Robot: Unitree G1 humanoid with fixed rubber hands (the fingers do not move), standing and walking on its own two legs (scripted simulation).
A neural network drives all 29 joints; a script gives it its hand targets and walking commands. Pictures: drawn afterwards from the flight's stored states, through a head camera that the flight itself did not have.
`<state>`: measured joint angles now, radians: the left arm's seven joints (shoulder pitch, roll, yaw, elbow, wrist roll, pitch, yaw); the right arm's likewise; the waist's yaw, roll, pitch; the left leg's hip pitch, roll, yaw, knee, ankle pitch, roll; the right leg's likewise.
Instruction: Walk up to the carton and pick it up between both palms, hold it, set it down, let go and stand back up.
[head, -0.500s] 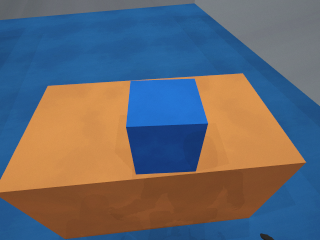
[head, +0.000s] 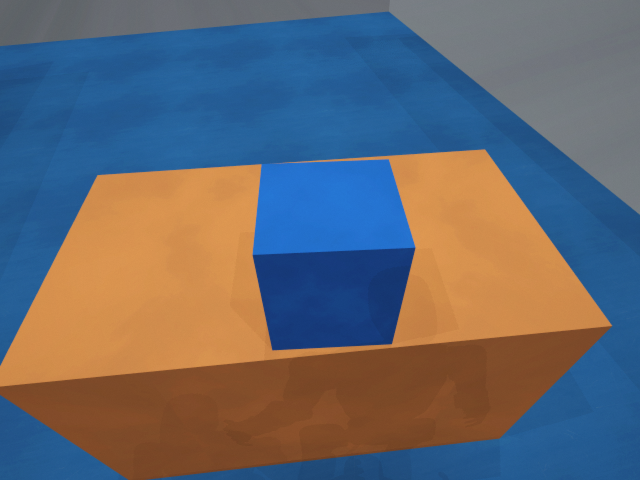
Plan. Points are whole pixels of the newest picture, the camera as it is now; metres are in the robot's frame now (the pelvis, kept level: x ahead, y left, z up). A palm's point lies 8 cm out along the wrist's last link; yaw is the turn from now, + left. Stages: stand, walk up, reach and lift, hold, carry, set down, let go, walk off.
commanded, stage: stand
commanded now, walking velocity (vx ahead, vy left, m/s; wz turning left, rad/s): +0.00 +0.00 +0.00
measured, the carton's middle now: (329, 257) +0.47 +0.02 -0.01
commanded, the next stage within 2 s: none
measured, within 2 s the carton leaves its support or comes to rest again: neither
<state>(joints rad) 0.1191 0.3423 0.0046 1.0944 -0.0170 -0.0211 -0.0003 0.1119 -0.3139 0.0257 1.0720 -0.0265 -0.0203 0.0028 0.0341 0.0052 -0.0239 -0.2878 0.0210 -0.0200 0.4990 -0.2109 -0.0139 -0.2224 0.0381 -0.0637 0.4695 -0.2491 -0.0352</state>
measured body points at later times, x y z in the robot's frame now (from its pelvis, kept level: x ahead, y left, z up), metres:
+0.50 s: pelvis -0.01 +0.00 +0.00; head -0.02 +0.01 +0.45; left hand +0.07 +0.30 -0.13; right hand +0.09 -0.28 -0.13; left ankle +0.03 +0.13 -0.74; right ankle +0.00 -0.09 -0.74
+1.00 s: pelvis -0.02 +0.00 +0.00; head -0.03 +0.00 +0.45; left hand +0.05 +0.30 -0.13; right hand +0.08 -0.28 -0.13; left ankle +0.03 +0.13 -0.74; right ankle +0.00 -0.09 -0.74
